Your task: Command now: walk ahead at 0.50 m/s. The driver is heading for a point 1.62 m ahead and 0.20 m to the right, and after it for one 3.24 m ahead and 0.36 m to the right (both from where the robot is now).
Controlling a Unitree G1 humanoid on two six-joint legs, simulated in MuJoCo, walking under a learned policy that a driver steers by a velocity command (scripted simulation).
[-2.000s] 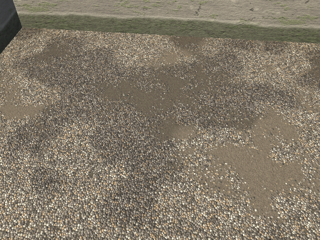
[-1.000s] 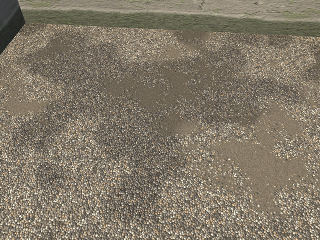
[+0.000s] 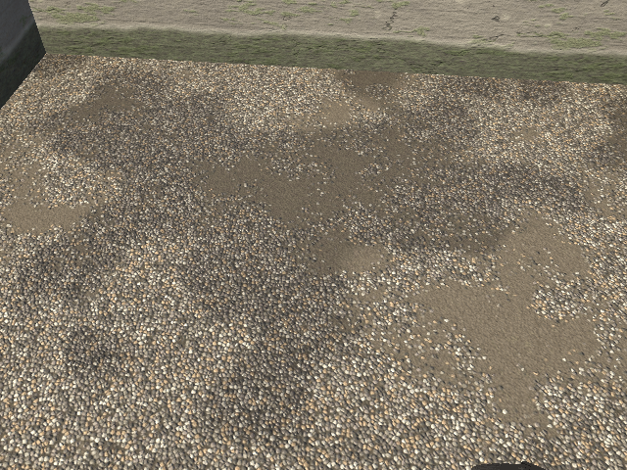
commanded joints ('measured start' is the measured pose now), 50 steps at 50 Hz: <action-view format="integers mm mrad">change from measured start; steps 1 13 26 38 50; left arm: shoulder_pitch -42 -98 -22 55 162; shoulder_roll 62 59 60 104 160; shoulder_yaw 18 13 9 37 25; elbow -82 -102 -46 26 27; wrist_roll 0 -4 9 -11 12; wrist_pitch -18 -9 -4 -13 -11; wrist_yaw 1 3 -2 3 24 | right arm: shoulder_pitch -90 -135 -64 -39 21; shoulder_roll -71 -58 -42 -78 -108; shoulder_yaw -20 -15 -11 -35 -30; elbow -87 -119 -55 -5 -10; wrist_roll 6 -8 -14 6 -13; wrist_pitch -16 -19 -27 -15 11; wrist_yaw -7 10 20 2 -14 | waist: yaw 8 -14 -16 6 39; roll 24 -3 12 11 26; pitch -62 5 -31 -44 -11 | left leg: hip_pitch -76 -95 19 36 9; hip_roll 83 84 143 149 143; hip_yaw -100 -51 -138 -134 -142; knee -132 -88 -264 -302 -315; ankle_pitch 309 452 477 418 394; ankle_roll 30 23 17 22 70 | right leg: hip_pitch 95 49 98 156 162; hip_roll -8 -35 -58 -45 -38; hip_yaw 55 74 96 112 125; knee -62 -57 -210 -269 -283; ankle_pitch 159 349 274 281 271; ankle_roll -18 -16 -4 -34 -99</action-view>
